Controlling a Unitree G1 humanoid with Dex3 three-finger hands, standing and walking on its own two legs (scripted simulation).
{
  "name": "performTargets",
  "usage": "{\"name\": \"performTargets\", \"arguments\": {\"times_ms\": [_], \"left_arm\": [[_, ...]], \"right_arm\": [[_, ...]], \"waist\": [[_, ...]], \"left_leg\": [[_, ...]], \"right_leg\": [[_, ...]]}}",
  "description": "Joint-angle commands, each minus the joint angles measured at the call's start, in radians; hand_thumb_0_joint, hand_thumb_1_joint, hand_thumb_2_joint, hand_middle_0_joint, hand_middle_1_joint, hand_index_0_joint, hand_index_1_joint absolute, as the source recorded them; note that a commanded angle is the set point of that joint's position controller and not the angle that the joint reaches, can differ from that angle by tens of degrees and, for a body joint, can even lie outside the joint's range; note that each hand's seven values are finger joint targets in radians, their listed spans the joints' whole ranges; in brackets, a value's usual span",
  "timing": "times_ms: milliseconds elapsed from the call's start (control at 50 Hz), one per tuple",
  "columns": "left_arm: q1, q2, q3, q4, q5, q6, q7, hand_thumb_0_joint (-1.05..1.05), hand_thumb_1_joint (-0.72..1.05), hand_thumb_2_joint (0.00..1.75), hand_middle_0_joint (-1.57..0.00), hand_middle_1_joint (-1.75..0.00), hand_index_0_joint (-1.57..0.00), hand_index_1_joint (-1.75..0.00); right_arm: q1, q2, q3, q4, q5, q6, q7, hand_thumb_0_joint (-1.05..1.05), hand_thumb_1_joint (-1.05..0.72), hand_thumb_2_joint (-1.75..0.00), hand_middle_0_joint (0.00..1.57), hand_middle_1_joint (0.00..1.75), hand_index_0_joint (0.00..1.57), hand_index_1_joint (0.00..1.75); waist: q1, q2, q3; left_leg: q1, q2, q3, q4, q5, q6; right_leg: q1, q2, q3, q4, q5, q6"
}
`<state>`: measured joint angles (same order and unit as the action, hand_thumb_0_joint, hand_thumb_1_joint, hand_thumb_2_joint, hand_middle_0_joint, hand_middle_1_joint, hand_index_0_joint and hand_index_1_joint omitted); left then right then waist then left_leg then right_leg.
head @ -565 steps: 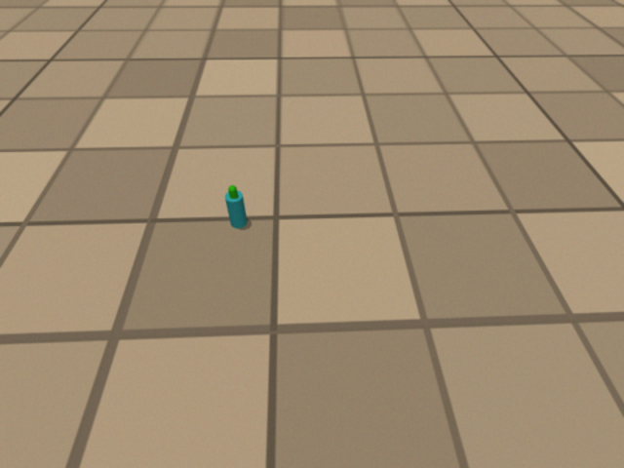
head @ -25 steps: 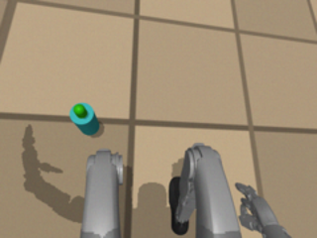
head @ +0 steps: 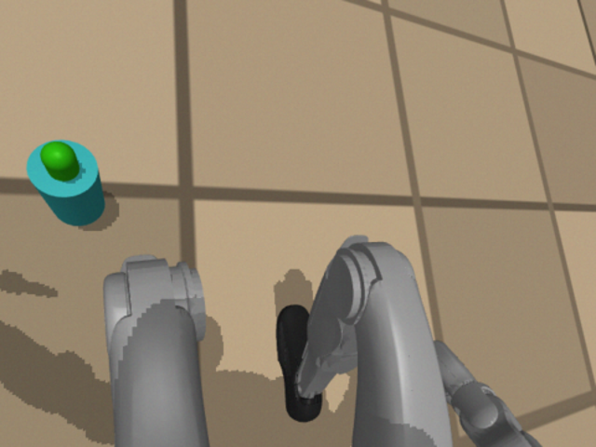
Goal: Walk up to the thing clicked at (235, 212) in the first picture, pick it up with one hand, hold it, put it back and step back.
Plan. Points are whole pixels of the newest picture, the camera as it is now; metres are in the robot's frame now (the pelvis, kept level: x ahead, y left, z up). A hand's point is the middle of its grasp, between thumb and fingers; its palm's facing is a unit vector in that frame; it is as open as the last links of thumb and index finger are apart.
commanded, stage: close in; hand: left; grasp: from the side
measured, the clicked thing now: (69, 182) +0.45 +0.24 -0.20
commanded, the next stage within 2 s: rest palm in 0.86 s
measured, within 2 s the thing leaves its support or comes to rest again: neither
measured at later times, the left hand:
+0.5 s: hand (36, 207) +0.40 +0.27 -0.17, palm faces +0.18 -0.98 -0.01, open 17.7 cm
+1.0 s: hand (62, 200) +0.42 +0.25 -0.18, palm faces +0.25 -0.97 -0.02, open 17.3 cm
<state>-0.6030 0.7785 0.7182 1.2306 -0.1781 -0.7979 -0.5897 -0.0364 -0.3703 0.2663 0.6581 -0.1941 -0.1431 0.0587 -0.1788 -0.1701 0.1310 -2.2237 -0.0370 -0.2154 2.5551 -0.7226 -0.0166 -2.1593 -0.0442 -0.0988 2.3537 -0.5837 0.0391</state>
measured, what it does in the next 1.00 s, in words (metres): stands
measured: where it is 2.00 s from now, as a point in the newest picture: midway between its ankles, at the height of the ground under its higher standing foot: (229, 409)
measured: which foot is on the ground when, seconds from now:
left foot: down 0.00-1.00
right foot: down 0.00-1.00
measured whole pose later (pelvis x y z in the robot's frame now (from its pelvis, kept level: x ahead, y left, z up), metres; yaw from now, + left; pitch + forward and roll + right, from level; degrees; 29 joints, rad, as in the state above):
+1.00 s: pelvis -0.01 +0.01 -0.02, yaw -4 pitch +13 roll -17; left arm -0.61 0.74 0.46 1.44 -0.03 -1.16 0.03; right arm -0.13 -0.38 0.45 0.60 -0.37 -0.01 0.18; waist -0.26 -0.23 0.27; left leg -2.20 -0.04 -0.33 2.66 -0.71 0.00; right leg -2.09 0.00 -0.18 2.36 -0.53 0.07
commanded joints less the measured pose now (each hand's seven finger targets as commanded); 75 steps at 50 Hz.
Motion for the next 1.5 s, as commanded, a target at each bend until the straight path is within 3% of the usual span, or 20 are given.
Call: {"name": "performTargets", "arguments": {"times_ms": [0,40,100,140,180,240,280,320,360,480,560,680,740,820,960,1100,1140,1220,1440,1480], "left_arm": [[-0.166,0.167,-0.055,-0.146,-0.026,-0.117,0.035,0.00,-0.59,0.05,-0.07,-0.11,-0.06,-0.12],[-0.136,0.080,-0.139,-0.044,-0.020,-0.131,0.055,0.00,-0.60,0.06,-0.07,-0.11,-0.05,-0.12],[-0.154,0.172,-0.083,-0.047,-0.009,-0.184,0.120,0.00,-0.61,0.00,-0.07,-0.08,-0.07,-0.08],[-0.187,0.141,-0.098,-0.043,-0.006,-0.227,0.162,0.00,-0.61,0.00,-0.08,-0.09,-0.08,-0.08],[-0.210,0.183,-0.058,-0.053,0.005,-0.270,0.213,0.00,-0.61,0.00,-0.08,-0.09,-0.08,-0.09],[-0.212,0.204,-0.047,-0.031,0.040,-0.314,0.283,0.00,-0.61,0.00,-0.08,-0.09,-0.08,-0.08],[-0.234,0.146,-0.104,-0.006,0.064,-0.327,0.317,0.00,-0.61,0.02,-0.07,-0.08,-0.07,-0.08],[-0.204,0.137,-0.115,0.014,0.082,-0.333,0.345,0.00,-0.61,0.02,-0.07,-0.08,-0.07,-0.08],[-0.200,0.116,-0.160,0.044,0.098,-0.334,0.364,0.00,-0.61,0.02,-0.07,-0.07,-0.06,-0.07],[-0.212,0.058,-0.245,0.045,0.088,-0.357,0.409,0.00,-0.61,0.03,-0.06,-0.07,-0.06,-0.07],[-0.237,0.080,-0.215,0.067,0.078,-0.380,0.463,0.00,-0.61,0.04,-0.06,-0.09,-0.06,-0.08],[-0.213,0.137,-0.190,0.090,0.133,-0.422,0.553,0.00,-0.55,0.10,-0.05,-0.09,-0.05,-0.09],[-0.209,0.157,-0.193,0.083,0.163,-0.432,0.573,0.00,-0.51,0.10,-0.05,-0.09,-0.04,-0.09],[-0.205,0.120,-0.202,0.074,0.156,-0.435,0.601,0.00,-0.48,0.12,-0.04,-0.09,-0.03,-0.09],[-0.229,0.070,-0.282,0.086,0.158,-0.425,0.625,0.00,-0.43,0.15,-0.07,-0.07,-0.05,-0.09],[-0.250,0.117,-0.244,0.114,0.149,-0.443,0.662,0.00,-0.37,0.17,-0.07,-0.07,-0.05,-0.09],[-0.222,0.132,-0.226,0.124,0.162,-0.446,0.669,0.00,-0.22,0.27,-0.22,-0.22,-0.20,-0.23],[-0.242,0.147,-0.237,0.121,0.192,-0.452,0.671,0.00,-0.08,0.35,-0.31,-0.29,-0.29,-0.30],[-0.285,0.105,-0.280,0.144,0.174,-0.433,0.667,0.00,0.21,0.54,-0.53,-0.49,-0.51,-0.49],[-0.292,0.135,-0.264,0.144,0.174,-0.436,0.667,0.00,0.25,0.59,-0.57,-0.54,-0.56,-0.55]], "right_arm": [[0.052,-0.330,-0.102,-0.056,-0.010,0.007,-0.006,0.00,-0.93,-0.91,0.20,0.30,0.20,0.30],[0.056,-0.321,-0.076,-0.031,-0.016,0.017,0.003,0.00,-0.93,-0.91,0.20,0.30,0.20,0.30],[0.023,-0.335,-0.055,-0.062,-0.031,0.032,0.014,0.00,-0.94,-0.91,0.20,0.30,0.20,0.30],[-0.001,-0.337,-0.033,-0.071,-0.045,0.041,0.026,0.00,-0.95,-0.91,0.20,0.30,0.20,0.30],[-0.016,-0.343,-0.018,-0.075,-0.057,0.046,0.038,0.00,-0.95,-0.91,0.20,0.30,0.20,0.30],[-0.041,-0.349,-0.003,-0.080,-0.077,0.057,0.048,0.00,-0.94,-0.91,0.20,0.30,0.20,0.30],[-0.053,-0.346,0.005,-0.088,-0.087,0.062,0.056,0.00,-0.94,-0.91,0.20,0.30,0.20,0.30],[-0.044,-0.351,0.003,-0.080,-0.101,0.068,0.062,0.00,-0.94,-0.91,0.20,0.30,0.20,0.30],[-0.040,-0.353,0.007,-0.074,-0.113,0.076,0.066,0.00,-0.94,-0.91,0.20,0.30,0.20,0.30],[-0.052,-0.367,0.018,-0.085,-0.129,0.094,0.078,0.00,-0.94,-0.91,0.20,0.30,0.20,0.30],[-0.051,-0.368,0.036,-0.087,-0.136,0.102,0.084,0.00,-0.93,-0.90,0.20,0.30,0.20,0.30],[-0.068,-0.358,0.060,-0.093,-0.156,0.127,0.091,0.00,-0.91,-0.90,0.20,0.30,0.20,0.30],[-0.073,-0.358,0.062,-0.093,-0.167,0.139,0.092,0.00,-0.91,-0.90,0.20,0.30,0.20,0.30],[-0.073,-0.362,0.061,-0.089,-0.173,0.142,0.096,0.00,-0.92,-0.91,0.20,0.30,0.20,0.30],[-0.063,-0.364,0.060,-0.078,-0.162,0.143,0.105,0.00,-0.91,-0.91,0.20,0.30,0.20,0.30],[-0.072,-0.356,0.081,-0.082,-0.164,0.142,0.107,0.00,-0.90,-0.91,0.20,0.30,0.20,0.30],[-0.072,-0.355,0.081,-0.080,-0.167,0.146,0.106,0.00,-0.89,-0.90,0.20,0.30,0.20,0.30],[-0.082,-0.357,0.087,-0.083,-0.176,0.158,0.105,0.00,-0.89,-0.90,0.20,0.30,0.20,0.30],[-0.088,-0.370,0.090,-0.090,-0.173,0.162,0.107,0.00,-0.88,-0.90,0.20,0.30,0.20,0.30],[-0.085,-0.367,0.095,-0.086,-0.174,0.162,0.107,0.00,-0.88,-0.90,0.20,0.30,0.20,0.30]], "waist": [[-0.034,0.532,-0.655],[-0.069,0.472,-0.578],[-0.055,0.419,-0.572],[-0.074,0.422,-0.551],[-0.072,0.439,-0.534],[-0.075,0.478,-0.500],[-0.106,0.478,-0.463],[-0.103,0.494,-0.461],[-0.130,0.478,-0.440],[-0.155,0.438,-0.430],[-0.164,0.407,-0.433],[-0.143,0.467,-0.404],[-0.150,0.492,-0.398],[-0.168,0.473,-0.416],[-0.199,0.425,-0.408],[-0.183,0.409,-0.394],[-0.173,0.439,-0.409],[-0.187,0.490,-0.396],[-0.225,0.433,-0.364],[-0.221,0.430,-0.374]], "left_leg": [[0.535,0.052,0.073,-0.352,0.229,-0.017],[0.476,0.047,0.059,-0.341,0.191,-0.013],[0.436,0.048,0.046,-0.312,0.182,-0.008],[0.436,0.048,0.035,-0.308,0.173,-0.011],[0.437,0.051,0.022,-0.315,0.136,-0.015],[0.438,0.054,0.017,-0.325,0.090,-0.020],[0.415,0.052,0.016,-0.325,0.060,-0.020],[0.419,0.052,0.021,-0.318,0.062,-0.023],[0.385,0.049,0.023,-0.301,0.059,-0.018],[0.387,0.048,-0.011,-0.301,0.068,-0.018],[0.370,0.047,-0.027,-0.290,0.085,-0.014],[0.389,0.055,-0.032,-0.302,0.096,-0.023],[0.387,0.057,-0.024,-0.298,0.100,-0.023],[0.393,0.059,-0.026,-0.286,0.102,-0.018],[0.364,0.057,-0.043,-0.280,0.073,-0.011],[0.338,0.057,-0.042,-0.270,0.068,-0.006],[0.378,0.062,-0.043,-0.276,0.105,-0.015],[0.415,0.071,-0.056,-0.293,0.120,-0.025],[0.377,0.070,-0.067,-0.283,0.076,-0.014],[0.370,0.070,-0.067,-0.278,0.068,-0.011]], "right_leg": [[0.242,0.036,-0.123,-0.126,0.128,-0.071],[0.239,0.035,-0.138,-0.127,0.110,-0.065],[0.269,0.043,-0.150,-0.117,0.115,-0.058],[0.283,0.044,-0.157,-0.109,0.114,-0.053],[0.286,0.051,-0.166,-0.104,0.087,-0.051],[0.281,0.055,-0.169,-0.101,0.060,-0.050],[0.269,0.056,-0.175,-0.109,0.047,-0.050],[0.276,0.060,-0.176,-0.114,0.062,-0.050],[0.284,0.063,-0.179,-0.117,0.072,-0.049],[0.286,0.066,-0.195,-0.112,0.093,-0.042],[0.310,0.068,-0.202,-0.110,0.106,-0.037],[0.320,0.073,-0.202,-0.103,0.110,-0.042],[0.329,0.075,-0.199,-0.106,0.117,-0.043],[0.341,0.078,-0.203,-0.116,0.134,-0.038],[0.326,0.082,-0.213,-0.126,0.126,-0.037],[0.347,0.090,-0.212,-0.133,0.121,-0.038],[0.352,0.090,-0.213,-0.125,0.145,-0.040],[0.335,0.089,-0.220,-0.110,0.153,-0.043],[0.328,0.089,-0.227,-0.132,0.135,-0.034],[0.333,0.091,-0.227,-0.131,0.131,-0.034]]}}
